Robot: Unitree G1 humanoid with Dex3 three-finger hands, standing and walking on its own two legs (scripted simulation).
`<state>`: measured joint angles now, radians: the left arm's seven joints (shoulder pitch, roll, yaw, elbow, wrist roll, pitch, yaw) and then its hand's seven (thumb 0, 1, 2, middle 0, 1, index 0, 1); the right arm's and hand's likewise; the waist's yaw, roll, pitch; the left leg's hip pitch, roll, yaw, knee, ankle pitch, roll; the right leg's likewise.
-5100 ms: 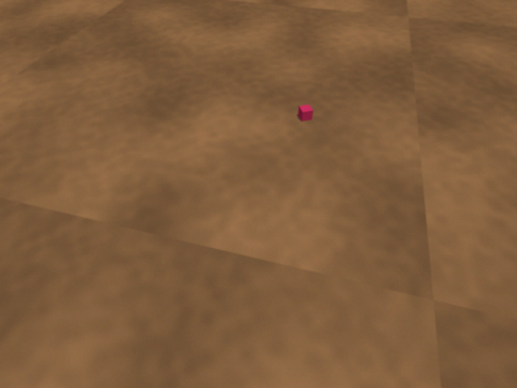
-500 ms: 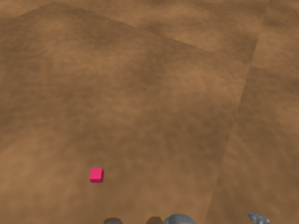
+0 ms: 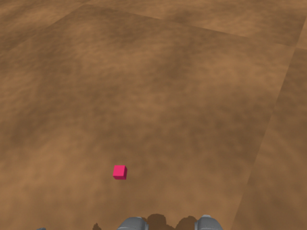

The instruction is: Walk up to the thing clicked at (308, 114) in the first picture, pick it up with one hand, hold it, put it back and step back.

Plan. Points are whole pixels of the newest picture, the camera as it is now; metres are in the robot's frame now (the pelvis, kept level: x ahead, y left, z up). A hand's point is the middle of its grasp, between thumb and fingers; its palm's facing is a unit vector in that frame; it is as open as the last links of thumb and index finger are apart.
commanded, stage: walk up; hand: left
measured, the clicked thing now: (120, 172) +0.52 +0.32 -0.71
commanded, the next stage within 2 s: stand in 1.72 s
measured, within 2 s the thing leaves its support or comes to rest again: neither
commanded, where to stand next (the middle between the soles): +0.12 +0.06 m, yaw -3 degrees
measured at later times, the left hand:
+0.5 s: hand out of the picture +0.08 +0.29 -0.14, palm faces -0.05 -0.93 -0.37, open 7.4 cm
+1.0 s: hand out of the picture +0.12 +0.32 -0.13, palm faces -0.07 -0.94 -0.34, open 7.4 cm
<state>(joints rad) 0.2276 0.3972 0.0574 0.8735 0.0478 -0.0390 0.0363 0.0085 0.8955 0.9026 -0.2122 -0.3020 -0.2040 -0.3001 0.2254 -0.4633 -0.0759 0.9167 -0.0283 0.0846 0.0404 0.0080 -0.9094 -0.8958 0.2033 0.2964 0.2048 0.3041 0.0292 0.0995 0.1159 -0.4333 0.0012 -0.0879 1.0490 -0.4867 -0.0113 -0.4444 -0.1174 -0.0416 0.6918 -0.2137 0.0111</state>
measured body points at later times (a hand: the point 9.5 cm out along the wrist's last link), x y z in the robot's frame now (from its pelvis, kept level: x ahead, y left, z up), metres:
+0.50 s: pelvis +0.02 +0.03 +0.01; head +0.06 +0.03 +0.46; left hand +0.09 +0.34 -0.11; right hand +0.08 -0.29 -0.11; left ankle +0.00 +0.16 -0.69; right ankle +0.05 -0.09 -0.71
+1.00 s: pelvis +0.04 +0.06 +0.02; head +0.06 +0.07 +0.47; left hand +0.13 +0.37 -0.11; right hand +0.13 -0.25 -0.10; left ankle +0.07 +0.19 -0.71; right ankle +0.05 -0.09 -0.71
